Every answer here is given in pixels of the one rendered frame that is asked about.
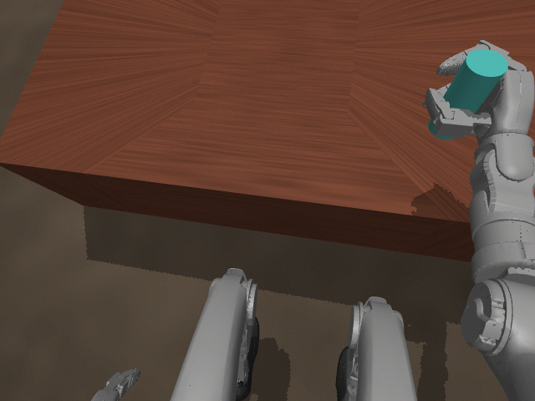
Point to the left robot hand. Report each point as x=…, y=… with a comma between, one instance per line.
x=117, y=385

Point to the right robot hand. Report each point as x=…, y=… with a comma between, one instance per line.
x=507, y=109

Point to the right robot arm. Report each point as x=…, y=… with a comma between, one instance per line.
x=499, y=318

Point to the can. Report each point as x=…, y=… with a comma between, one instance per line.
x=479, y=74

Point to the left robot foot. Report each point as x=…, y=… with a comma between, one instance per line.
x=244, y=387

